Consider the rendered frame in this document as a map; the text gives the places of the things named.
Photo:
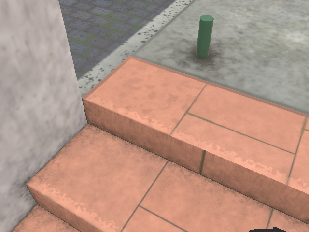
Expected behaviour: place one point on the stairs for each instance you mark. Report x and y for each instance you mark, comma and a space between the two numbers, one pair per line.
118, 175

